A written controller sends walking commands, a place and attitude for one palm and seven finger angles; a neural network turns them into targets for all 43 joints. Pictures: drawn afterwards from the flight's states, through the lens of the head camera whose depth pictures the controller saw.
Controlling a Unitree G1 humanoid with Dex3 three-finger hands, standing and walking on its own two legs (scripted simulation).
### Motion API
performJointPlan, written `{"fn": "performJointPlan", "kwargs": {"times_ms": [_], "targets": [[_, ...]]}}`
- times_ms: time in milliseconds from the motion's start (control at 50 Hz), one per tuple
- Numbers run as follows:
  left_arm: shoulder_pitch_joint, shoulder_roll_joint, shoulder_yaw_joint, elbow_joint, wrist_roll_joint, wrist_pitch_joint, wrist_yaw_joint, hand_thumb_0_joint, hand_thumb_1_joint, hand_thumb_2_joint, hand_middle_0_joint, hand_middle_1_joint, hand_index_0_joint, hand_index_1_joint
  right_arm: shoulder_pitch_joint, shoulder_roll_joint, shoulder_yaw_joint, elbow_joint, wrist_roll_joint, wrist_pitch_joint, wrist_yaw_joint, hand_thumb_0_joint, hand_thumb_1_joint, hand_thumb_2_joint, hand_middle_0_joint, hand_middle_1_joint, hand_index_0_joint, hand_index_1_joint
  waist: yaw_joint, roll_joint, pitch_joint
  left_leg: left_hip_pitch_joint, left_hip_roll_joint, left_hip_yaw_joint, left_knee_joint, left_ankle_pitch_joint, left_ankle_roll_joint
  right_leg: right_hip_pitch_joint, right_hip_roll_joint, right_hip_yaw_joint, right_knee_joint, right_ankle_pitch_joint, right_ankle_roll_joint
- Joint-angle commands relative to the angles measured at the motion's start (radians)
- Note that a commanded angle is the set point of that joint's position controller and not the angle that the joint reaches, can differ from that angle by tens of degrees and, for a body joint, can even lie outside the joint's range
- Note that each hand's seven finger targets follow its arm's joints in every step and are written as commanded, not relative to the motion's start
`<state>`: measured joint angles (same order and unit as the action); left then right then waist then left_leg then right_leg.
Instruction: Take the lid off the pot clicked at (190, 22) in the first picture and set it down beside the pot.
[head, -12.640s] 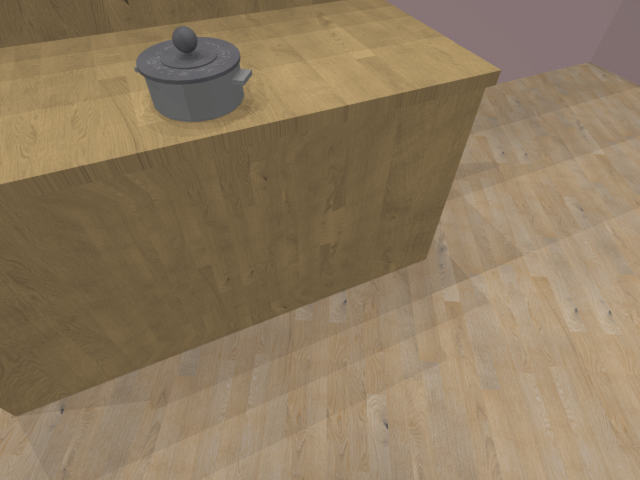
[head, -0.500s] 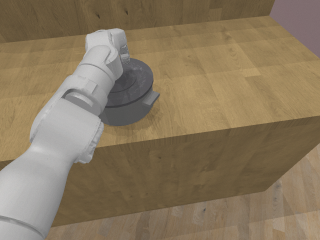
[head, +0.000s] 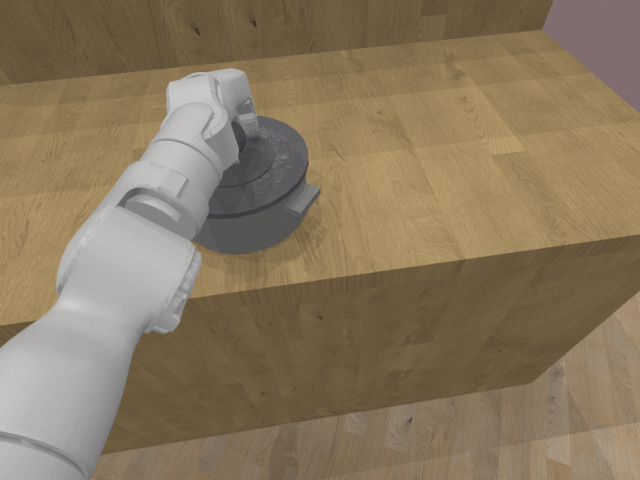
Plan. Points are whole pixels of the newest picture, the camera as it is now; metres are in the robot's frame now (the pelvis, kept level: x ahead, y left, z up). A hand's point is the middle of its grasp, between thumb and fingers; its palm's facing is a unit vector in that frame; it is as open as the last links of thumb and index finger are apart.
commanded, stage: close the fingers and squeeze the knob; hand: left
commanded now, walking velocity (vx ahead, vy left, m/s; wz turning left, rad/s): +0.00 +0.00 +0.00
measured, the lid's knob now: (227, 138) +0.51 +0.09 +0.16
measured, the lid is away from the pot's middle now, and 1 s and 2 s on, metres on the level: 0.00 0.01 0.01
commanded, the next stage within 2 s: lift the lid straight up in 1.72 s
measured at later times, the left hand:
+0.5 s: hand (222, 138) +0.49 +0.09 +0.18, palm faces -0.37 -0.11 -0.92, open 8.5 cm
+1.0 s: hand (226, 137) +0.49 +0.09 +0.18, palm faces -0.38 -0.11 -0.92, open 7.1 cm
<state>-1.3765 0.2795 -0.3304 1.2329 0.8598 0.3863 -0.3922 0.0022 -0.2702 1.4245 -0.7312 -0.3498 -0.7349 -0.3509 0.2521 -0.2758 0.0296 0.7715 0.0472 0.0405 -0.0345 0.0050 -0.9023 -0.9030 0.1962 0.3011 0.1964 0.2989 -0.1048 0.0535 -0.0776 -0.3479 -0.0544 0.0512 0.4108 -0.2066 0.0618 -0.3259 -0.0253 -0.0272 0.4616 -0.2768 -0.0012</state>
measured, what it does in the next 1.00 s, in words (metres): stands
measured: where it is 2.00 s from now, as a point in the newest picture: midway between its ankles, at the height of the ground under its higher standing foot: outside the picture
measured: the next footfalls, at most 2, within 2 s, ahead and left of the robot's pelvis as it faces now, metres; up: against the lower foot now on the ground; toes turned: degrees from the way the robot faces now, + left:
none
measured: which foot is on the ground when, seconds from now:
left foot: down 0.00-1.00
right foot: down 0.00-1.00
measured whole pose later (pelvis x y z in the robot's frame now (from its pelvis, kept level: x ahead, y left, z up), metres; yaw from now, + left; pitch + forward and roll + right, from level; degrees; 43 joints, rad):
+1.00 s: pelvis +0.00 +0.00 +0.00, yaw -1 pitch +9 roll +1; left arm -1.40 0.31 -0.31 1.29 0.88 0.36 -0.38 0.00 0.28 0.62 -0.71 -1.01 -0.72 -1.02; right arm 0.30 -0.29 0.02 0.80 0.05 0.02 -0.05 0.01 -0.90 -0.90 0.20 0.30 0.20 0.30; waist -0.13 0.05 -0.09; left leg -0.37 -0.05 0.06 0.42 -0.21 0.06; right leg -0.35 -0.02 -0.02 0.47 -0.28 0.00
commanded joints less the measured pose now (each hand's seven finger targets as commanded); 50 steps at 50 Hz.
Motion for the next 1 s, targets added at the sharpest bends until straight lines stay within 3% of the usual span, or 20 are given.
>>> {"fn": "performJointPlan", "kwargs": {"times_ms": [0, 80, 180, 200, 240, 260, 300, 340, 420, 440, 520, 560, 600, 640, 720, 760, 840, 860, 940, 980], "targets": [[-0.634, 0.212, 0.036, -0.187, 0.031, -0.026, 0.038, 0.000, -0.060, 1.015, -0.518, -0.788, -0.518, -0.788, 0.035, -0.136, -0.039, -0.074, 0.002, -0.030, -0.019, 0.000, -0.900, -0.900, 0.200, 0.300, 0.200, 0.300, -0.038, -0.124, -0.426, 0.317, -0.003, -0.069, 0.029, 0.361, 0.026, 0.026, 0.049, 0.016, -0.028, 0.405, -0.022], [-0.577, 0.264, 0.077, -0.173, 0.052, -0.030, 0.049, 0.000, -0.020, 1.012, -0.526, -0.846, -0.526, -0.846, 0.035, -0.137, -0.038, -0.081, -0.002, -0.027, -0.018, 0.000, -0.900, -0.900, 0.200, 0.300, 0.200, 0.300, -0.013, -0.118, -0.446, 0.301, -0.001, -0.063, 0.037, 0.423, 0.024, 0.066, 0.046, 0.019, -0.019, 0.455, -0.024], [-0.514, 0.145, -0.006, -0.112, 0.036, 0.010, 0.029, 0.000, 0.032, 1.000, -0.543, -0.906, -0.543, -0.906, 0.028, -0.144, -0.038, -0.082, 0.007, -0.005, -0.006, 0.000, -0.900, -0.900, 0.200, 0.300, 0.200, 0.300, -0.031, -0.132, -0.323, 0.267, 0.001, -0.062, 0.029, 0.389, 0.023, -0.005, 0.055, 0.004, -0.035, 0.400, -0.022], [-0.538, 0.166, 0.008, -0.121, 0.028, 0.011, 0.024, 0.000, 0.042, 0.997, -0.547, -0.916, -0.547, -0.916, 0.032, -0.145, -0.039, -0.080, 0.007, -0.005, -0.007, 0.000, -0.900, -0.900, 0.200, 0.300, 0.200, 0.300, -0.035, -0.148, -0.319, 0.263, -0.001, -0.062, 0.024, 0.359, 0.025, 0.001, 0.056, 0.003, -0.037, 0.392, -0.021], [-0.589, 0.182, 0.024, -0.206, 0.002, -0.017, 0.015, 0.000, 0.064, 0.989, -0.557, -0.936, -0.557, -0.936, 0.024, -0.144, -0.044, -0.095, -0.001, -0.014, -0.012, 0.000, -0.900, -0.900, 0.200, 0.300, 0.200, 0.300, -0.030, -0.120, -0.395, 0.304, -0.003, -0.063, 0.036, 0.388, 0.029, 0.029, 0.050, 0.011, -0.032, 0.424, -0.023], [-0.638, 0.232, 0.051, -0.251, 0.012, -0.034, 0.020, 0.000, 0.076, 0.985, -0.562, -0.945, -0.562, -0.945, 0.029, -0.145, -0.043, -0.092, -0.002, -0.020, -0.013, 0.000, -0.900, -0.900, 0.200, 0.300, 0.200, 0.300, -0.032, -0.108, -0.458, 0.334, 0.001, -0.073, 0.039, 0.417, 0.027, 0.043, 0.049, 0.016, -0.023, 0.435, -0.021], [-0.680, 0.249, 0.060, -0.313, 0.028, -0.064, 0.030, 0.000, 0.099, 0.975, -0.572, -0.962, -0.572, -0.962, 0.042, -0.132, -0.046, -0.094, -0.004, -0.039, -0.015, 0.000, -0.900, -0.900, 0.200, 0.300, 0.200, 0.300, -0.024, -0.061, -0.519, 0.398, 0.007, -0.089, 0.052, 0.484, 0.022, 0.036, 0.050, 0.017, -0.017, 0.433, -0.022], [-0.641, 0.202, 0.025, -0.280, 0.039, -0.074, 0.044, 0.000, 0.122, 0.964, -0.584, -0.977, -0.584, -0.977, 0.054, -0.132, -0.051, -0.084, -0.004, -0.039, -0.013, 0.000, -0.900, -0.900, 0.200, 0.300, 0.200, 0.300, -0.026, -0.031, -0.489, 0.407, 0.016, -0.096, 0.059, 0.525, 0.014, -0.007, 0.052, 0.010, -0.022, 0.412, -0.029], [-0.494, 0.221, 0.051, -0.071, 0.050, -0.002, 0.058, 0.000, 0.171, 0.936, -0.609, -1.003, -0.609, -1.003, 0.058, -0.145, -0.039, -0.056, 0.006, -0.013, -0.006, 0.000, -0.900, -0.900, 0.200, 0.300, 0.200, 0.300, -0.018, -0.147, -0.318, 0.255, 0.007, -0.069, 0.016, 0.363, 0.016, -0.007, 0.060, -0.002, -0.033, 0.357, -0.029], [-0.501, 0.207, 0.050, -0.082, 0.025, 0.006, 0.057, 0.000, 0.183, 0.928, -0.616, -1.009, -0.616, -1.009, 0.057, -0.152, -0.042, -0.060, 0.004, -0.009, -0.005, 0.000, -0.900, -0.900, 0.200, 0.300, 0.200, 0.300, -0.015, -0.127, -0.313, 0.239, 0.002, -0.063, 0.010, 0.338, 0.017, 0.003, 0.056, -0.001, -0.037, 0.361, -0.032], [-0.655, 0.196, 0.020, -0.184, 0.028, -0.020, 0.046, 0.000, 0.235, 0.892, -0.645, -1.028, -0.645, -1.028, 0.038, -0.141, -0.040, -0.074, 0.003, -0.035, -0.016, 0.000, -0.900, -0.900, 0.200, 0.300, 0.200, 0.300, -0.040, -0.101, -0.412, 0.317, 0.003, -0.075, 0.024, 0.347, 0.023, 0.001, 0.053, 0.013, -0.033, 0.368, -0.025], [-0.677, 0.234, 0.044, -0.218, 0.033, -0.043, 0.046, 0.000, 0.262, 0.872, -0.661, -1.035, -0.661, -1.035, 0.048, -0.142, -0.043, -0.074, -0.001, -0.044, -0.020, 0.000, -0.900, -0.900, 0.200, 0.300, 0.200, 0.300, -0.038, -0.109, -0.458, 0.335, 0.004, -0.080, 0.027, 0.353, 0.024, 0.017, 0.053, 0.015, -0.032, 0.369, -0.023], [-0.625, 0.250, 0.060, -0.160, 0.046, -0.042, 0.050, 0.000, 0.290, 0.849, -0.677, -1.041, -0.677, -1.041, 0.057, -0.140, -0.042, -0.066, 0.000, -0.045, -0.023, 0.000, -0.900, -0.900, 0.200, 0.300, 0.200, 0.300, -0.030, -0.111, -0.441, 0.320, 0.004, -0.079, 0.027, 0.355, 0.023, 0.013, 0.054, 0.015, -0.028, 0.366, -0.026], [-0.602, 0.184, 0.019, -0.129, 0.035, -0.035, 0.049, 0.000, 0.318, 0.825, -0.694, -1.045, -0.694, -1.045, 0.068, -0.146, -0.045, -0.058, 0.005, -0.037, -0.022, 0.000, -0.900, -0.900, 0.200, 0.300, 0.200, 0.300, -0.042, -0.112, -0.386, 0.297, 0.009, -0.075, 0.020, 0.346, 0.019, -0.019, 0.054, 0.006, -0.036, 0.349, -0.029], [-0.623, 0.222, 0.037, -0.074, 0.039, -0.018, 0.054, 0.000, 0.377, 0.768, -0.730, -1.050, -0.730, -1.050, 0.062, -0.149, -0.036, -0.051, 0.005, -0.037, -0.027, 0.000, -0.900, -0.900, 0.200, 0.300, 0.200, 0.300, -0.050, -0.136, -0.331, 0.244, -0.001, -0.066, 0.011, 0.258, 0.024, -0.022, 0.059, 0.010, -0.042, 0.328, -0.026], [-0.657, 0.247, 0.048, -0.126, 0.039, -0.032, 0.056, 0.000, 0.409, 0.736, -0.748, -1.051, -0.748, -1.051, 0.060, -0.150, -0.038, -0.060, 0.003, -0.043, -0.029, 0.000, -0.900, -0.900, 0.200, 0.300, 0.200, 0.300, -0.048, -0.118, -0.389, 0.268, 0.000, -0.064, 0.011, 0.269, 0.025, 0.004, 0.054, 0.016, -0.038, 0.345, -0.025], [-0.630, 0.198, 0.027, -0.162, 0.039, -0.052, 0.053, 0.000, 0.475, 0.661, -0.788, -1.048, -0.788, -1.048, 0.073, -0.144, -0.047, -0.066, -0.001, -0.054, -0.024, 0.000, -0.900, -0.900, 0.200, 0.300, 0.200, 0.300, -0.036, -0.073, -0.450, 0.330, 0.012, -0.080, 0.038, 0.401, 0.019, -0.004, 0.053, 0.012, -0.026, 0.377, -0.028], [-0.619, 0.229, 0.045, -0.165, 0.051, -0.054, 0.053, 0.000, 0.493, 0.640, -0.798, -1.046, -0.798, -1.046, 0.064, -0.143, -0.045, -0.067, -0.001, -0.054, -0.021, 0.000, -0.900, -0.900, 0.200, 0.300, 0.200, 0.300, -0.029, -0.076, -0.460, 0.334, 0.013, -0.081, 0.041, 0.415, 0.018, 0.000, 0.053, 0.015, -0.021, 0.379, -0.026], [-0.632, 0.185, 0.018, -0.125, 0.028, -0.037, 0.049, 0.000, 0.569, 0.542, -0.840, -1.036, -0.840, -1.036, 0.076, -0.149, -0.046, -0.056, 0.006, -0.044, -0.023, 0.000, -0.900, -0.900, 0.200, 0.300, 0.200, 0.300, -0.052, -0.120, -0.380, 0.284, 0.007, -0.069, 0.029, 0.344, 0.027, -0.020, 0.058, 0.009, -0.038, 0.365, -0.026], [-0.632, 0.211, 0.028, -0.127, 0.037, -0.037, 0.049, 0.000, 0.611, 0.482, -0.862, -1.029, -0.862, -1.029, 0.065, -0.147, -0.043, -0.057, 0.005, -0.052, -0.021, 0.000, -0.900, -0.900, 0.200, 0.300, 0.200, 0.300, -0.041, -0.105, -0.396, 0.296, 0.005, -0.071, 0.033, 0.351, 0.027, -0.017, 0.059, 0.013, -0.030, 0.365, -0.025]]}}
